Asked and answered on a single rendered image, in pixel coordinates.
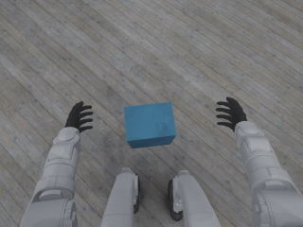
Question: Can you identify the carton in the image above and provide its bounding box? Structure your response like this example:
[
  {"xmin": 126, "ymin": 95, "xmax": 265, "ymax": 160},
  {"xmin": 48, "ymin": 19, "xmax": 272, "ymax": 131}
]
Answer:
[{"xmin": 124, "ymin": 102, "xmax": 177, "ymax": 148}]

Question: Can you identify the right robot upper arm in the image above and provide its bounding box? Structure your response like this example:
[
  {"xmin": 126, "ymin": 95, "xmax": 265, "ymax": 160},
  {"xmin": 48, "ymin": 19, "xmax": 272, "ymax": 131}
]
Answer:
[{"xmin": 251, "ymin": 190, "xmax": 303, "ymax": 227}]

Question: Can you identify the robot left hand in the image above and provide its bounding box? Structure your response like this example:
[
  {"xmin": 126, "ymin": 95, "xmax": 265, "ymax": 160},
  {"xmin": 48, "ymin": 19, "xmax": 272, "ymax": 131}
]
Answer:
[{"xmin": 65, "ymin": 101, "xmax": 93, "ymax": 133}]

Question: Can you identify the robot right hand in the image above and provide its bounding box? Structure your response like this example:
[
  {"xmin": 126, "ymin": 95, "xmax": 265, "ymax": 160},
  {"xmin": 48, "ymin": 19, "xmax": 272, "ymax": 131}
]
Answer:
[{"xmin": 216, "ymin": 96, "xmax": 247, "ymax": 132}]

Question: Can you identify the right robot forearm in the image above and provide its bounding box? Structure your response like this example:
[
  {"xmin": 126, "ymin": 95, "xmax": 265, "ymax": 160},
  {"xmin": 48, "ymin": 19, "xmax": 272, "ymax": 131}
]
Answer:
[{"xmin": 234, "ymin": 121, "xmax": 303, "ymax": 197}]

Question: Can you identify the right robot thigh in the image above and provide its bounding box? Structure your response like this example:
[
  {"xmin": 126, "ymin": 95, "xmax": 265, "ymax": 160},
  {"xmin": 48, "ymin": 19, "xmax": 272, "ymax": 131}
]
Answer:
[{"xmin": 172, "ymin": 174, "xmax": 222, "ymax": 227}]

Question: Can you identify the left robot upper arm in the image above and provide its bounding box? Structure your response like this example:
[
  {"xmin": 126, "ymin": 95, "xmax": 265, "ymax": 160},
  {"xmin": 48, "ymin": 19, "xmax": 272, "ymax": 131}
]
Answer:
[{"xmin": 22, "ymin": 199, "xmax": 78, "ymax": 227}]

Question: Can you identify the left robot forearm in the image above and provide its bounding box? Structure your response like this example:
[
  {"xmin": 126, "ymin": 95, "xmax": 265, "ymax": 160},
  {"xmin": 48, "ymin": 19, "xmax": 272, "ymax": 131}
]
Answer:
[{"xmin": 20, "ymin": 127, "xmax": 81, "ymax": 227}]

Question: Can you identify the right robot foot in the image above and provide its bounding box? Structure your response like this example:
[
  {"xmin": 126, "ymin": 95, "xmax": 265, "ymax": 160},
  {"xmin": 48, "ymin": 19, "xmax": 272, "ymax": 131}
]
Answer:
[{"xmin": 168, "ymin": 180, "xmax": 183, "ymax": 221}]

